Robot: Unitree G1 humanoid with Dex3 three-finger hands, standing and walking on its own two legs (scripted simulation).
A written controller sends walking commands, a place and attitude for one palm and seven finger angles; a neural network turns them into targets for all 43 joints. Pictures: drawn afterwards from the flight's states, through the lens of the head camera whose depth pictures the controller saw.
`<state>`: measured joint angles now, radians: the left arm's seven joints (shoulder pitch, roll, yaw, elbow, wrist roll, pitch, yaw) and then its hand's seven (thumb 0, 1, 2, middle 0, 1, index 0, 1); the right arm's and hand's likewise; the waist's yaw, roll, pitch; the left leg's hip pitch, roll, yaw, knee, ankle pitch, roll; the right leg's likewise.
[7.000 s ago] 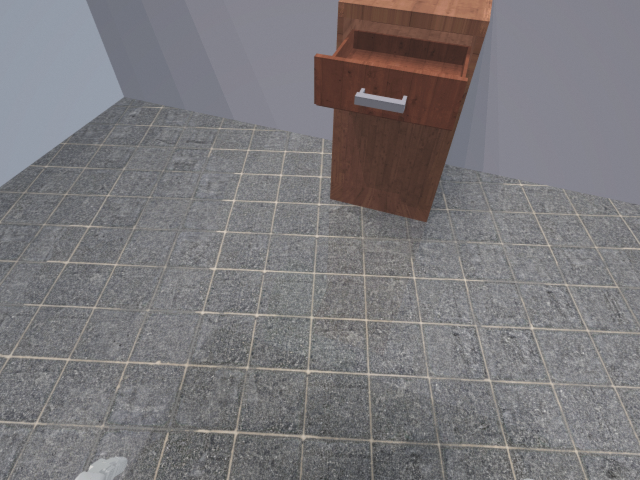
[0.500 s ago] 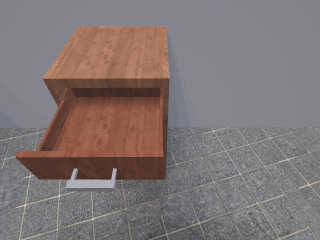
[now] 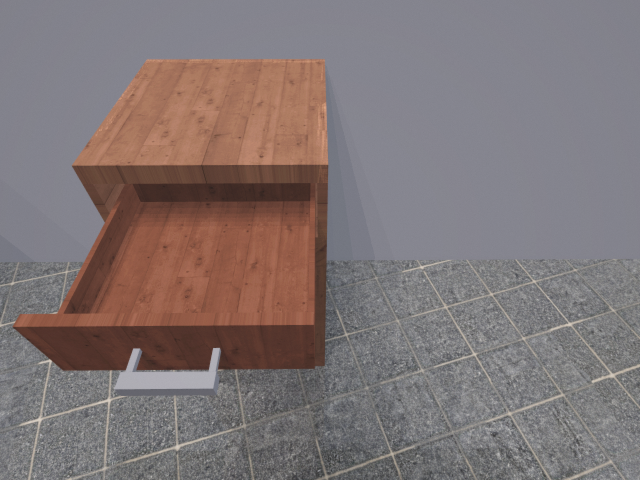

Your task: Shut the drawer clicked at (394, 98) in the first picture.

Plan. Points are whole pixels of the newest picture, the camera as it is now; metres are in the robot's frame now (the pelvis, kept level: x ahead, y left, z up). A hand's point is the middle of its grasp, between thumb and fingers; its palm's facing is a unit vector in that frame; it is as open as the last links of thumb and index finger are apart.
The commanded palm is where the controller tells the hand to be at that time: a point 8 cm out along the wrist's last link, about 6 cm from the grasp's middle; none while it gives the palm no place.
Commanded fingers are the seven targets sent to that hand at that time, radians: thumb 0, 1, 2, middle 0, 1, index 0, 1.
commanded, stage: come to a stop and stand still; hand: left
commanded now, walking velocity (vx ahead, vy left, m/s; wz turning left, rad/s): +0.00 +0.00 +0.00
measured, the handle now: (172, 369) +0.28 +0.23 -0.06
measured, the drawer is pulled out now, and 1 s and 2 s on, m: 0.30 0.28 0.28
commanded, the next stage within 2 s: look again from close up in 0.02 s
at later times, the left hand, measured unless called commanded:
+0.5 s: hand out of the picture +0.03 +0.20 -0.18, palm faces +0.03 -0.98 -0.21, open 7.3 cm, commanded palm none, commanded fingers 0.00 0.90 0.90 -0.20 -0.30 -0.20 -0.30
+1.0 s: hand (165, 460) +0.16 +0.21 -0.07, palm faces +0.20 -0.98 -0.07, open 7.0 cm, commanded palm +0.10 +0.25 -0.05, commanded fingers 0.00 0.90 0.90 -0.48 -0.60 -0.48 -0.60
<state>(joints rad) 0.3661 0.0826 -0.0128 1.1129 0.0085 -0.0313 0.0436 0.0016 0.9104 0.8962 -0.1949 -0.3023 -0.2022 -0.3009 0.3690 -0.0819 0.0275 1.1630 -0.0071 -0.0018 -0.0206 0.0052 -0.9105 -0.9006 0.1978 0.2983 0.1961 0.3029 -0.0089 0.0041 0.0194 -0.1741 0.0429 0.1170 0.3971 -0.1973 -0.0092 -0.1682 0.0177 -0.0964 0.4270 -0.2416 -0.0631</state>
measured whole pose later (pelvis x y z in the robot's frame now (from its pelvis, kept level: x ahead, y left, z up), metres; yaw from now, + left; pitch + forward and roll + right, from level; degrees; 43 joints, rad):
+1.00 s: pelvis +0.00 +0.03 -0.03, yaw +0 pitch +6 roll +1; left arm 0.53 0.13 0.06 0.18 -0.17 -0.19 0.02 0.01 0.93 0.90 -0.30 -0.42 -0.23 -0.39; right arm 0.24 -0.25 -0.04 0.71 0.00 -0.28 -0.02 0.02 -0.92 -0.90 0.20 0.30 0.20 0.30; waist -0.04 0.00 -0.09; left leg -0.45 -0.01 0.09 0.71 -0.37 0.04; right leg -0.46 -0.04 -0.07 0.73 -0.38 -0.02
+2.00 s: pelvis -0.01 +0.02 -0.06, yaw +2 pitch +10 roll -2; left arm 0.77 0.17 0.01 -0.35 -0.21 -0.37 -0.17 0.02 0.90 0.90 -1.28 -1.48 -1.29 -1.48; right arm 0.19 -0.19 0.00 0.47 0.04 -0.23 -0.03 0.02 -0.91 -0.90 0.20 0.30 0.20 0.30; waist 0.02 0.03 -0.13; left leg -0.70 0.02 0.02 1.01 -0.48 0.03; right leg -0.66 -0.02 -0.14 0.97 -0.48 -0.04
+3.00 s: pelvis -0.01 +0.02 -0.07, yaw +2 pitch +11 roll -2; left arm 0.81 0.17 -0.01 -0.39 -0.18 -0.38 -0.13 0.01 0.90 0.90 -1.40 -1.60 -1.40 -1.60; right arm 0.23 -0.21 0.01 0.44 0.04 -0.18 -0.02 0.02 -0.90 -0.90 0.20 0.30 0.20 0.30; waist 0.02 0.04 -0.13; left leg -0.75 0.03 0.01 1.05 -0.50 0.02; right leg -0.70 -0.02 -0.14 1.01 -0.50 -0.05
